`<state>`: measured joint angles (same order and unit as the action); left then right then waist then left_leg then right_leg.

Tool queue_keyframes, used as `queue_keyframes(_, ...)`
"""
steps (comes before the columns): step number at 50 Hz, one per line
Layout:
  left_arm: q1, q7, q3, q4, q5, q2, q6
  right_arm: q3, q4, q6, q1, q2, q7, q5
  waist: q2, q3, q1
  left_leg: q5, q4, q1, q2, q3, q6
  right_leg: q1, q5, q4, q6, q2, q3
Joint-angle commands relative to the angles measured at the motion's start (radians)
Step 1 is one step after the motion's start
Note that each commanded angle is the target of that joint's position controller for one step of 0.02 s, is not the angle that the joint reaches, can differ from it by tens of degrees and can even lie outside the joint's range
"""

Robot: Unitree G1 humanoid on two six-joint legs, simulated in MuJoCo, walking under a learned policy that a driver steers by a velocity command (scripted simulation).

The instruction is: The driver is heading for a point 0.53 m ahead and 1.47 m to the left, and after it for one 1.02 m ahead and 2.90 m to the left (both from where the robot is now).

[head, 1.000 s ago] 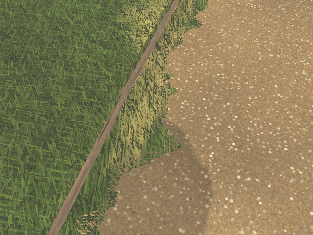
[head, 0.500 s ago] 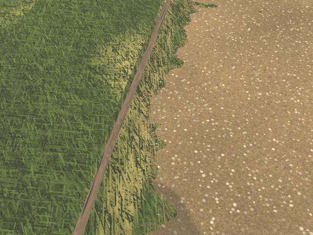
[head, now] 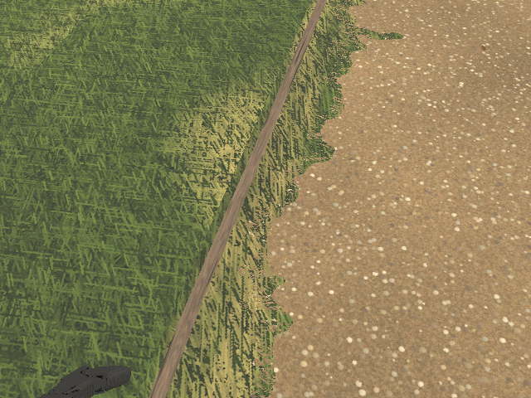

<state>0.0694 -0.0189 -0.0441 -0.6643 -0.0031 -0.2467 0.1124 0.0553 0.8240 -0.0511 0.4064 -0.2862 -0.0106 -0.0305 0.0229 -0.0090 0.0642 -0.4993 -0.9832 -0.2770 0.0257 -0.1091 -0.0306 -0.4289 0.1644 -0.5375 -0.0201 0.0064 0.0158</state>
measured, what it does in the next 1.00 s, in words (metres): walks ahead, turning left: left foot, then right foot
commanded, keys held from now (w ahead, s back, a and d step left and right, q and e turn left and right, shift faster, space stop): w+q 0.20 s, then q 0.80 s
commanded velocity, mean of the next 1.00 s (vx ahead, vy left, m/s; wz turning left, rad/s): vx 0.22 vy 0.00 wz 0.57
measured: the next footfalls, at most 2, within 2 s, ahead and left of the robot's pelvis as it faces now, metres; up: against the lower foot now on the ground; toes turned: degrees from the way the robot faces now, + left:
left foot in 0.42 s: +0.33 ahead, +0.18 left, +0.00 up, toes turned +16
right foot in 0.90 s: +0.41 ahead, -0.02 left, +0.00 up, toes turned +37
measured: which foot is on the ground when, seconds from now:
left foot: up 0.00-0.40, down 0.42-0.90, up 0.92-1.00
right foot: down 0.00-0.42, up 0.44-0.88, down 0.90-1.00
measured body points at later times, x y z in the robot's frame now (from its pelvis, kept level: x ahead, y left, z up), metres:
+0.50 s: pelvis +0.21 +0.06 -0.01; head +0.26 +0.09 +0.44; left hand +0.23 +0.37 -0.13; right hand +0.47 -0.14 -0.09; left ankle +0.29 +0.16 -0.73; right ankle +0.13 -0.12 -0.64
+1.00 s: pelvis +0.30 +0.04 +0.01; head +0.33 +0.04 +0.46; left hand +0.26 +0.36 -0.08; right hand +0.60 -0.10 -0.08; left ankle +0.25 +0.15 -0.67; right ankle +0.38 -0.05 -0.73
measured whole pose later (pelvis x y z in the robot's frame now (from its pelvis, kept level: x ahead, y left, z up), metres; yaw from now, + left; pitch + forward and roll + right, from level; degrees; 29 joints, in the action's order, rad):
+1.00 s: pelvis +0.30 +0.04 +0.01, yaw +35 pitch +2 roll +0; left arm 0.16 0.02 -0.06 -0.73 -0.02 -0.27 0.01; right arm 0.09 0.59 0.05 0.18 -0.34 -0.02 -0.01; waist 0.04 -0.02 0.00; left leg -0.45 -1.00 -0.53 0.14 -0.14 0.02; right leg -0.31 0.24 -0.51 0.00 0.00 -0.03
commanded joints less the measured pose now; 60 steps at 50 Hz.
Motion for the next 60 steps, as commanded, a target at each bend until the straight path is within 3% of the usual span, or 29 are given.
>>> queue_keyframes(1,0.206,0.008,-0.041,-0.009,0.001,-0.119,-0.007,0.031,-0.11,-0.014,-0.068,-0.125,-0.002,-0.004,-0.099,0.092,-0.124,0.112,-0.279,-0.494,-0.107,-0.012,0.007,0.484,0.125,0.27,-0.167,-0.338,-0.421)
queue_keyframes(2,0.163,0.006,-0.036,-0.016,-0.003,-0.098,-0.007,0.033,-0.118,-0.007,-0.082,-0.108,0.001,0.004,-0.112,0.046,-0.097,0.159,-0.236,-0.466,-0.131,-0.011,0.013,0.398,0.056,0.301,-0.164,-0.304,-0.34)
queue_keyframes(4,0.127,0.006,-0.039,-0.031,-0.008,-0.094,0.002,0.031,-0.122,0.013,-0.07,-0.069,0.008,-0.001,-0.143,0.015,-0.064,0.205,-0.205,-0.396,-0.157,0.003,0.021,0.298,-0.039,0.357,-0.16,-0.271,-0.217)
queue_keyframes(6,0.128,0.008,-0.05,-0.049,-0.007,-0.117,0.012,0.029,-0.142,0.025,-0.096,-0.053,0.009,0.004,-0.114,-0.002,-0.055,0.255,-0.169,-0.417,-0.164,0.003,0.033,0.28,-0.134,0.385,-0.174,-0.278,-0.141)
queue_keyframes(13,0.139,0.032,-0.068,-0.093,-0.001,-0.182,-0.013,0.014,-0.212,0.015,-0.281,-0.024,0.044,0.02,-0.076,-0.052,-0.1,0.526,0.221,-0.358,-0.13,0.098,0.032,0.306,-0.402,0.347,-0.136,-0.243,0.113)
queue_keyframes(17,0.151,0.042,-0.082,-0.105,0.032,-0.229,-0.04,0.034,-0.256,0.025,-0.304,-0.066,0.068,0.022,-0.115,-0.01,-0.088,0.437,0.329,-0.273,-0.08,0.152,-0.011,0.404,-0.578,0.216,-0.095,-0.274,0.146)
queue_keyframes(19,0.123,0.047,-0.09,-0.097,0.053,-0.243,-0.053,0.065,-0.233,0.03,-0.172,-0.118,0.068,0.027,-0.113,0.062,-0.008,0.411,0.412,-0.103,-0.011,0.194,-0.058,0.413,-0.712,0.003,-0.06,-0.254,0.169)
queue_keyframes(20,0.137,0.046,-0.08,-0.096,0.05,-0.214,-0.054,0.093,-0.201,0.032,-0.053,-0.172,0.054,0.03,-0.062,0.127,0.049,0.524,0.485,0.082,0.027,0.188,-0.093,0.344,-0.621,-0.2,-0.018,-0.2,0.19)
queue_keyframes(21,0.198,0.039,-0.053,-0.074,-0.007,-0.135,-0.052,0.114,-0.205,0.038,-0.007,-0.274,0.026,0.029,0.165,0.202,0.025,0.972,0.457,0.338,-0.175,-0.079,-0.166,0.078,-0.022,-0.532,0.05,-0.119,0.198)
queue_keyframes(22,0.288,0.028,-0.027,-0.056,-0.038,-0.079,-0.043,0.099,-0.265,0.033,-0.084,-0.318,0.021,0.052,0.295,0.347,-0.071,1.267,0.472,0.519,-0.397,-0.515,-0.381,-0.171,0.578,-0.846,0.104,0.044,0.034)
queue_keyframes(23,0.269,0.019,-0.041,-0.06,-0.003,-0.173,-0.04,0.09,-0.29,0.029,-0.09,-0.276,0.039,0.046,0.144,0.484,-0.007,1.073,0.546,0.538,-0.412,-0.537,-0.424,-0.208,0.531,-0.926,0.098,0.014,-0.129)
queue_keyframes(24,0.174,0.021,-0.044,-0.036,0.026,-0.195,-0.042,0.08,-0.287,0.024,-0.134,-0.227,0.044,0.039,0.076,0.368,-0.008,0.815,0.584,0.435,-0.355,-0.446,-0.371,-0.272,0.425,-0.892,0.078,-0.016,-0.113)
queue_keyframes(25,0.141,0.035,-0.043,-0.041,0.016,-0.181,-0.053,0.071,-0.281,0.025,-0.186,-0.186,0.039,0.019,0.002,0.24,-0.036,0.676,0.603,0.293,-0.288,-0.35,-0.298,-0.282,0.347,-0.799,0.074,-0.059,-0.107)
queue_keyframes(26,0.129,0.049,-0.046,-0.048,0.004,-0.184,-0.069,0.057,-0.285,0.032,-0.226,-0.151,0.029,0.013,0.006,0.176,-0.061,0.623,0.624,0.163,-0.248,-0.291,-0.259,-0.238,0.302,-0.719,0.074,-0.084,-0.109)
queue_keyframes(27,0.134,0.052,-0.049,-0.048,-0.001,-0.187,-0.084,0.054,-0.294,0.039,-0.254,-0.149,0.024,0.024,0.033,0.143,-0.086,0.618,0.643,0.055,-0.216,-0.255,-0.241,-0.17,0.27,-0.673,0.073,-0.079,-0.099)
queue_keyframes(28,0.145,0.053,-0.048,-0.048,-0.009,-0.178,-0.09,0.058,-0.301,0.041,-0.264,-0.159,0.02,0.039,0.047,0.141,-0.097,0.651,0.651,-0.001,-0.198,-0.237,-0.237,-0.125,0.244,-0.64,0.076,-0.062,-0.086)
queue_keyframes(30,0.15,0.057,-0.04,-0.052,-0.014,-0.148,-0.092,0.064,-0.297,0.04,-0.253,-0.172,0.008,0.045,0.054,0.163,-0.1,0.722,0.643,-0.018,-0.183,-0.216,-0.239,-0.098,0.22,-0.553,0.087,-0.042,-0.084)
queue_keyframes(33,0.107,0.062,-0.033,-0.041,-0.011,-0.135,-0.1,0.068,-0.294,0.052,-0.242,-0.18,-0.011,0.03,0.063,0.184,-0.083,0.589,0.638,0.002,-0.175,-0.249,-0.224,-0.109,0.166,-0.442,0.102,-0.027,-0.109)
queue_keyframes(37,0.045,0.055,-0.033,-0.02,-0.003,-0.135,-0.104,0.068,-0.302,0.072,-0.255,-0.176,-0.022,0.029,0.107,0.137,-0.062,0.299,0.658,-0.033,-0.143,-0.311,-0.192,-0.081,0.121,-0.305,0.101,-0.003,-0.126)
queue_keyframes(41,0.032,0.042,-0.037,-0.007,0.004,-0.14,-0.083,0.069,-0.303,0.084,-0.237,-0.171,-0.017,0.027,0.141,0.127,-0.044,0.345,0.618,0.014,-0.143,-0.387,-0.183,-0.012,0.164,-0.156,0.079,0.022,-0.126)
queue_keyframes(44,0.107,0.029,-0.052,-0.027,0.004,-0.154,-0.071,0.063,-0.309,0.096,-0.253,-0.156,-0.019,0.01,0.127,0.126,-0.093,0.378,0.538,-0.013,-0.087,-0.391,-0.128,0.173,0.013,0.131,0.035,0.002,-0.107)
queue_keyframes(45,0.134,0.032,-0.068,-0.024,-0.013,-0.217,-0.074,0.051,-0.311,0.097,-0.218,-0.114,-0.019,0.011,0.005,0.151,-0.079,0.177,0.4,-0.114,-0.02,-0.309,-0.074,0.297,-0.033,0.183,-0.028,-0.171,-0.236)
queue_keyframes(46,0.11,0.037,-0.085,-0.028,-0.04,-0.298,-0.089,0.051,-0.343,0.09,-0.21,-0.103,-0.017,0.002,-0.309,0.084,-0.031,-0.078,0.206,-0.328,0.149,-0.07,-0.009,0.311,-0.215,0.239,-0.183,-0.356,-0.468)
queue_keyframes(47,0.088,0.038,-0.076,-0.003,-0.048,-0.241,-0.085,0.077,-0.329,0.077,-0.202,-0.194,-0.013,0.027,-0.282,0.089,-0.054,-0.119,-0.046,-0.357,0.091,-0.057,0.043,0.273,-0.293,0.241,-0.267,-0.439,-0.541)
queue_keyframes(48,0.045,0.046,-0.062,0.017,-0.036,-0.191,-0.086,0.092,-0.302,0.078,-0.183,-0.225,-0.008,0.021,-0.197,0.087,-0.039,-0.055,-0.148,-0.348,0.064,-0.056,0.062,0.262,-0.305,0.214,-0.239,-0.392,-0.438)
queue_keyframes(50,0.001,0.054,-0.051,0.028,-0.007,-0.149,-0.093,0.087,-0.266,0.101,-0.157,-0.18,-0.014,0.019,-0.142,0.059,-0.034,0.047,-0.247,-0.375,0.046,-0.026,0.097,0.278,-0.279,0.185,-0.165,-0.285,-0.278)
queue_keyframes(54,0.06,0.064,-0.055,0.017,-0.013,-0.167,-0.115,0.058,-0.304,0.109,-0.245,-0.104,-0.005,0.002,-0.185,0.046,-0.091,0.118,-0.125,-0.39,0.003,0.063,0.131,0.346,-0.312,0.201,-0.179,-0.248,-0.146)
queue_keyframes(57,0.074,0.062,-0.07,0.012,-0.01,-0.208,-0.125,0.045,-0.329,0.106,-0.282,-0.085,0.006,0.01,-0.216,0.078,-0.114,0.098,0.044,-0.296,-0.038,0.097,0.129,0.369,-0.325,0.193,-0.19,-0.28,-0.108)
queue_keyframes(60,0.066,0.049,-0.082,0.009,0.004,-0.237,-0.125,0.048,-0.333,0.109,-0.272,-0.1,0.017,0.01,-0.235,0.088,-0.113,0.103,0.187,-0.176,-0.04,0.146,0.104,0.336,-0.332,0.184,-0.187,-0.307,-0.078)
Keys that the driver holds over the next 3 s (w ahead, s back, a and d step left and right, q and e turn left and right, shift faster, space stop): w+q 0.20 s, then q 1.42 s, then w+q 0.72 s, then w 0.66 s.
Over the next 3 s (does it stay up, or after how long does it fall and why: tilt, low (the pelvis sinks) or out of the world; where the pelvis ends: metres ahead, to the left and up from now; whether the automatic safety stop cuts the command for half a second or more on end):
stays up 0.36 0.70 0.01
